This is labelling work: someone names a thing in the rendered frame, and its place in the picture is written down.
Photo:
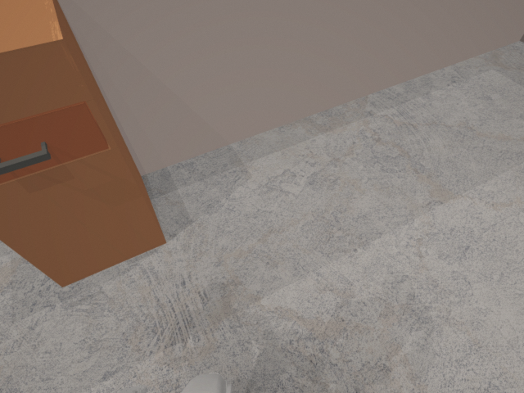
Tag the cabinet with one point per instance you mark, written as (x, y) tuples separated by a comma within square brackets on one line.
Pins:
[(78, 218)]

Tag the drawer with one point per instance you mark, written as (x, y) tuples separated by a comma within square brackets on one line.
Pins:
[(70, 132)]

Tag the robot left thigh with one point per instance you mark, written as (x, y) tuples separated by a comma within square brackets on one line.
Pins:
[(208, 383)]

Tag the handle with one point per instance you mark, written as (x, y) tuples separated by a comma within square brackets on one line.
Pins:
[(24, 161)]

